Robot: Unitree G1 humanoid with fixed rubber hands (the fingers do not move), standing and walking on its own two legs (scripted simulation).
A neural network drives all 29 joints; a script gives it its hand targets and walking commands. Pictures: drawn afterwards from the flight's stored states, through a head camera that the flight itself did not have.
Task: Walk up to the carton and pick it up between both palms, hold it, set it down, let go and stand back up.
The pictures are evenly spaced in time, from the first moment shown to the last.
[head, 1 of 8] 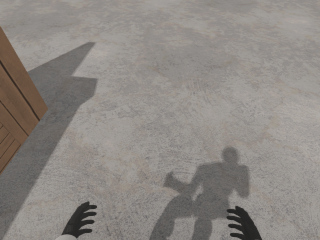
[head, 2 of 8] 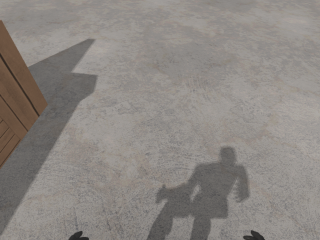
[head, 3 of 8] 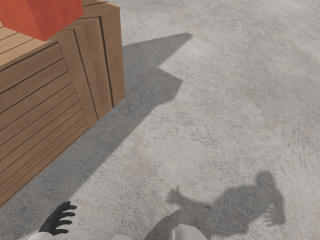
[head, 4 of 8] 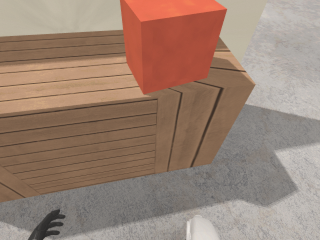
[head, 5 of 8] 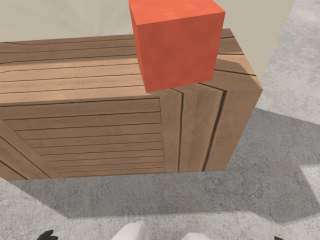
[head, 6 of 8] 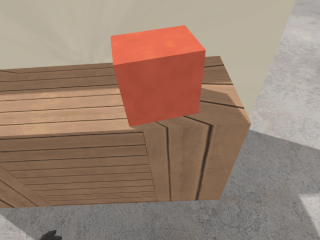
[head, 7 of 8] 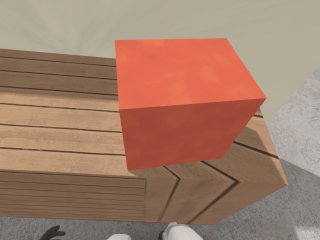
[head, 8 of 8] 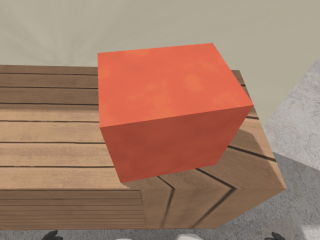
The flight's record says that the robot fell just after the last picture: no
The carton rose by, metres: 0.00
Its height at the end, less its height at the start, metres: +0.00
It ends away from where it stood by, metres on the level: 0.00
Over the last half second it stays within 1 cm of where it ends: yes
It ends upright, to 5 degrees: yes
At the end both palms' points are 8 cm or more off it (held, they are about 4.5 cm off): yes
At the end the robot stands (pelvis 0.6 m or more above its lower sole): yes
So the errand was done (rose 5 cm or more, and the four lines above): no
